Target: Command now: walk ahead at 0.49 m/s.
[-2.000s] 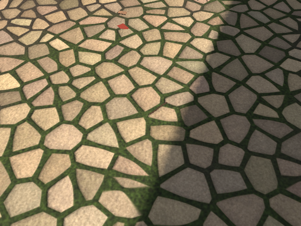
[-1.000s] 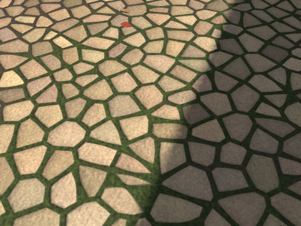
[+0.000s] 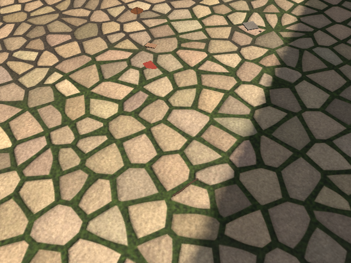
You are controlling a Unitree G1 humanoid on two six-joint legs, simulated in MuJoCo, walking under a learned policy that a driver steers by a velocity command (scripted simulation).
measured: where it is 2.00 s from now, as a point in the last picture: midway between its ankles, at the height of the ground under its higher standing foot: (178, 145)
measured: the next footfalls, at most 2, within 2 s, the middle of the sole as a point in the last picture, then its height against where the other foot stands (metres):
left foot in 0.32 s outside the picture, level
right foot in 0.88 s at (213, 229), level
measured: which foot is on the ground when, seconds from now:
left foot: up 0.00-0.30, down 0.32-0.88, up 0.90-1.00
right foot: down 0.00-0.34, up 0.36-0.86, down 0.88-1.00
